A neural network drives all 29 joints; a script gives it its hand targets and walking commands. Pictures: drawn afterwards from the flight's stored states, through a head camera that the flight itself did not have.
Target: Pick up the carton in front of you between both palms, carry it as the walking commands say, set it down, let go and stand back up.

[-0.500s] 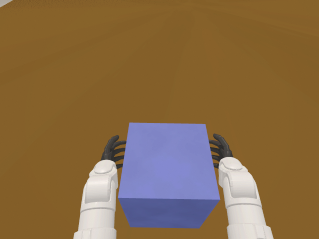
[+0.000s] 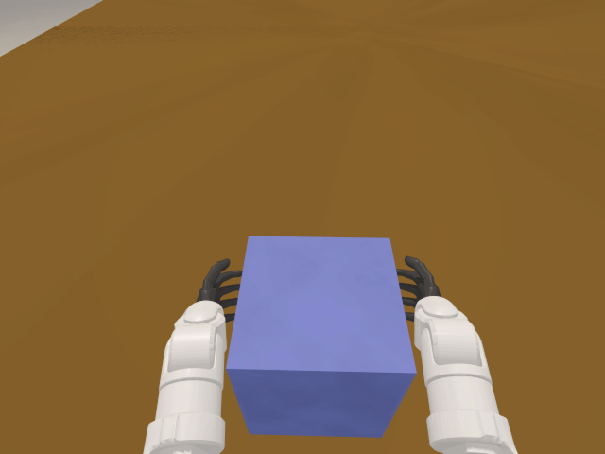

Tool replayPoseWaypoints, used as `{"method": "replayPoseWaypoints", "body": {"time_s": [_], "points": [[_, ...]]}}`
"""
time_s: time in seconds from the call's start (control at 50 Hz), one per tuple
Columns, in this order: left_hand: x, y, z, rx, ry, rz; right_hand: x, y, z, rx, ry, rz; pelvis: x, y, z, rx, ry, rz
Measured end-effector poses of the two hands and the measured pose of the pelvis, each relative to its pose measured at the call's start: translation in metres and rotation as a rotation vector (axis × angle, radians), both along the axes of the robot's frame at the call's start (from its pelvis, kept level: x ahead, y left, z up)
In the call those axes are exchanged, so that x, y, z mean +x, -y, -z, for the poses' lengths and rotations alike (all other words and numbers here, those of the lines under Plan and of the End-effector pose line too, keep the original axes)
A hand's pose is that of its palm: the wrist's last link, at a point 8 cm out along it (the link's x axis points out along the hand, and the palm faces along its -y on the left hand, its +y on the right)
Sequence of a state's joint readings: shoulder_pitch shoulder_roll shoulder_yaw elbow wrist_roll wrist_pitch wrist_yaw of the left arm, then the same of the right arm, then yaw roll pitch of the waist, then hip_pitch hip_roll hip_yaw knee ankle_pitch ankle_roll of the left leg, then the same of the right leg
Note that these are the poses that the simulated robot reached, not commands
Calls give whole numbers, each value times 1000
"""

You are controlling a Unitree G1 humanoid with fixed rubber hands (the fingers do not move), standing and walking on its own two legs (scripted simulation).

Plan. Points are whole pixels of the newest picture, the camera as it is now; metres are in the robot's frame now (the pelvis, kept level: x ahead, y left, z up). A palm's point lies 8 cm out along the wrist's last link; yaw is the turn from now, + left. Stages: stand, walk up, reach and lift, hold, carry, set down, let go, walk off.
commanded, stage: hold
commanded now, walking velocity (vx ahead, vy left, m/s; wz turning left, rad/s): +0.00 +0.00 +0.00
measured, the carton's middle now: (317, 339) +0.29 +0.00 -0.04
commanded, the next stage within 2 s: set down in 0.08 s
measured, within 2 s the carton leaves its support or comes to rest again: neither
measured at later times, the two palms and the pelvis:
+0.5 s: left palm (224, 305) +0.33 +0.15 +0.00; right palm (414, 303) +0.33 -0.15 -0.01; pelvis +0.00 -0.01 -0.02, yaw +4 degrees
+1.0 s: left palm (254, 337) +0.39 +0.13 -0.20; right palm (402, 347) +0.36 -0.17 -0.20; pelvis -0.02 +0.01 -0.13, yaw +4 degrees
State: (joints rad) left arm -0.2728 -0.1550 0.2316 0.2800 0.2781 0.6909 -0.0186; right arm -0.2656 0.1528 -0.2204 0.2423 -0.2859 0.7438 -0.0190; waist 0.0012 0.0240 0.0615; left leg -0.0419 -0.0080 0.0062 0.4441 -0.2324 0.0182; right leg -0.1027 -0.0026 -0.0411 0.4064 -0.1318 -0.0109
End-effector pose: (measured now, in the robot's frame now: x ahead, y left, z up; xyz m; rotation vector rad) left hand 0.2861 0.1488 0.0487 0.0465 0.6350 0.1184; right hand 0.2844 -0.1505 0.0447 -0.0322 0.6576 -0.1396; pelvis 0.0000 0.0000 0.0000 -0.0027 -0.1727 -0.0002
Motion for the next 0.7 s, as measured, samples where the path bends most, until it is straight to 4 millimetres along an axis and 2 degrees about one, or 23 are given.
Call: {"method": "replayPoseWaypoints", "body": {"time_s": [0.1, 0.2, 0.3, 0.38, 0.44, 0.5, 0.6, 0.7], "points": [[-6, -2, -3, 0, 11, -21, 0, -2, -2, 9, 11, -19, -6, 3, 2, 2, 13, -22], [-5, -4, -6, -15, 20, -55, 9, -4, -5, 29, 19, -29, -7, 8, 4, 1, 20, -52], [9, -3, -3, -37, 16, -69, 23, -4, -2, 64, 16, -7, -6, 12, 7, -2, 16, -67], [26, -2, 8, -40, -5, -57, 35, -2, 10, 71, -4, 13, -5, 14, 12, -4, -11, -72], [37, 1, 26, -31, -31, -41, 43, 1, 28, 64, -28, 23, -5, 12, 15, -9, -60, -73], [46, 3, 53, -16, -51, -18, 46, 3, 56, 48, -47, 29, -5, 10, 20, -12, -141, -68], [55, 7, 111, -3, -56, 18, 47, 6, 112, 20, -49, 40, -10, 5, 32, -11, -308, -58], [63, 8, 170, -9, -35, 32, 51, 8, 168, 14, -25, 55, -14, -1, 55, -11, -487, -57]]}}
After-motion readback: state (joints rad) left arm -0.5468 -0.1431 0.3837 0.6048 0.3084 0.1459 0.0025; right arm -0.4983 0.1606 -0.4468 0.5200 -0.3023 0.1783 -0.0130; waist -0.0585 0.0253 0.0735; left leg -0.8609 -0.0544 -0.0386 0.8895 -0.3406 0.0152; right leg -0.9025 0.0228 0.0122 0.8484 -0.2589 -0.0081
